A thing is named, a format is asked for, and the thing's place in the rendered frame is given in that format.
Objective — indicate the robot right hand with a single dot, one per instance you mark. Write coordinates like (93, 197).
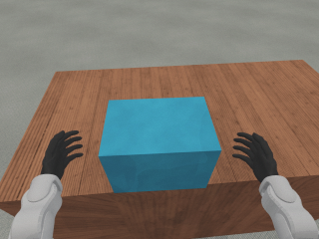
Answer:
(260, 158)

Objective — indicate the robot right forearm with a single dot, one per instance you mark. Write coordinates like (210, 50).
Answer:
(284, 206)

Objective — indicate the carton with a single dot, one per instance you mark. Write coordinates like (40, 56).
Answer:
(158, 144)

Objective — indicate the pedestal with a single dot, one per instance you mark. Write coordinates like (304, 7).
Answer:
(278, 100)

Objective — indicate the robot left hand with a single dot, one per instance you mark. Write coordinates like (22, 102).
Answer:
(56, 160)

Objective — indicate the robot left forearm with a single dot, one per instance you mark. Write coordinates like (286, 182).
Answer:
(39, 206)

